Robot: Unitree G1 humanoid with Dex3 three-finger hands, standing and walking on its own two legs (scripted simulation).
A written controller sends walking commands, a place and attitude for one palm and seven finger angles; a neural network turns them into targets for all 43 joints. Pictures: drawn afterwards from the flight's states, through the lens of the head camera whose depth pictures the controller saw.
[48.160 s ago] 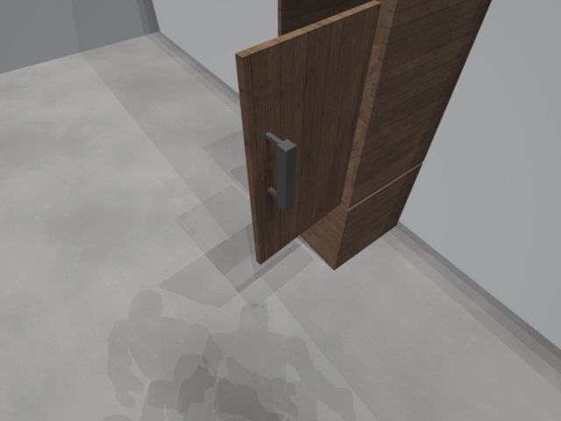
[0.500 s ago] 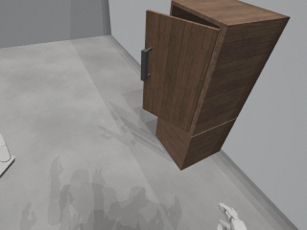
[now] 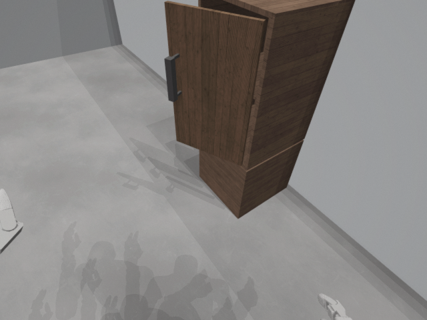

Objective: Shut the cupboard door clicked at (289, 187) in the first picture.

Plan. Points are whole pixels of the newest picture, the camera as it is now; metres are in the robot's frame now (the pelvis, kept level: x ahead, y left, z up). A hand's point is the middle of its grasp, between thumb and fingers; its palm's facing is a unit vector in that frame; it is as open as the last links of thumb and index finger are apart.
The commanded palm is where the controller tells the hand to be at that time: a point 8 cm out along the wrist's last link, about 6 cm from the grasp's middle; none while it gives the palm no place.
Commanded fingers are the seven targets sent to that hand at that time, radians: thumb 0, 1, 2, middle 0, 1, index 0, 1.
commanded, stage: stop stepping back and stand still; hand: left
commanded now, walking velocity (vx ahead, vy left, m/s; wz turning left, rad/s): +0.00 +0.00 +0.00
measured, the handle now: (175, 77) +0.94 +0.16 +0.01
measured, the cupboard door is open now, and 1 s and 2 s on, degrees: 26 26 26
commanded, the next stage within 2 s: let the arm hang, fingers relaxed in 0.10 s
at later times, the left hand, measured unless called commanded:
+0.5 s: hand out of the picture +0.09 +0.20 -0.17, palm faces +0.02 -0.99 -0.15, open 7.1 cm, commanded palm none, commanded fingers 0.00 0.90 0.90 -0.20 -0.30 -0.20 -0.30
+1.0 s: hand out of the picture +0.00 +0.26 -0.16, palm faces +0.00 -0.97 -0.25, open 7.4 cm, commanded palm none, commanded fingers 0.00 0.90 0.90 -0.20 -0.30 -0.20 -0.30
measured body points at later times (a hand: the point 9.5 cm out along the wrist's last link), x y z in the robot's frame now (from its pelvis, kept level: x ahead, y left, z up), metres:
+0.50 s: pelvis +0.01 +0.03 +0.00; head +0.03 +0.06 +0.45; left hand +0.09 +0.26 -0.15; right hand +0.12 -0.22 -0.12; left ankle +0.06 +0.14 -0.73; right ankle -0.01 -0.08 -0.73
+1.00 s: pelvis +0.02 +0.06 +0.01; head +0.02 +0.05 +0.46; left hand +0.00 +0.31 -0.14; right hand +0.02 -0.19 -0.15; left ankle +0.06 +0.14 -0.73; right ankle -0.01 -0.08 -0.73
